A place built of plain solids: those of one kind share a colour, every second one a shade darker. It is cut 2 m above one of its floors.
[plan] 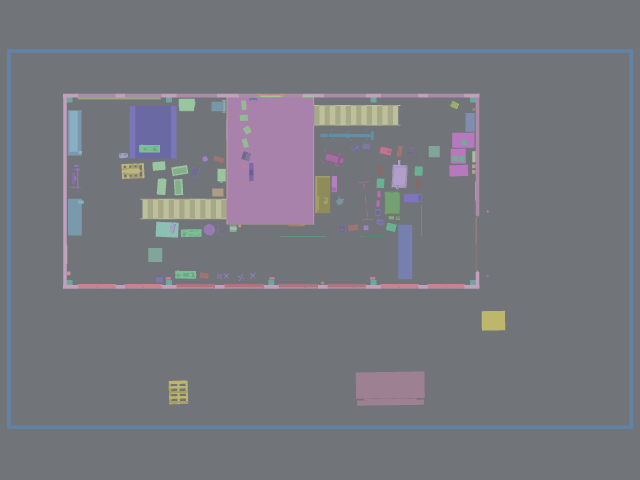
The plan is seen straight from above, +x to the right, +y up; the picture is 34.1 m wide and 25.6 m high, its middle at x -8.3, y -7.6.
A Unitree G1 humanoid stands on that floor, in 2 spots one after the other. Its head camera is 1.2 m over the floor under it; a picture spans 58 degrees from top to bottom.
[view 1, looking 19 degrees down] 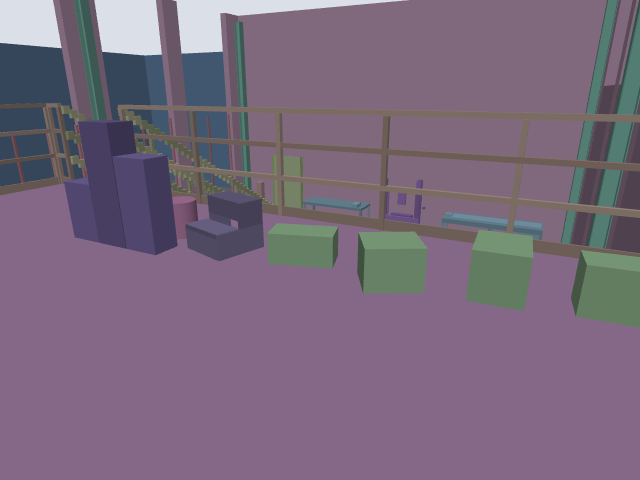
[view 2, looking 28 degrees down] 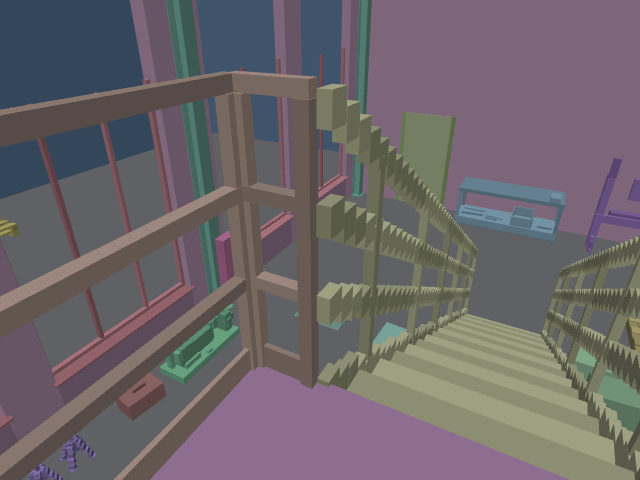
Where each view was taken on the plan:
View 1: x -9.64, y -0.95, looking -153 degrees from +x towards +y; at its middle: box_cardboard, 3.04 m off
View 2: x -12.26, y -5.95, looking -152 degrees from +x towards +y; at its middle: ground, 8.73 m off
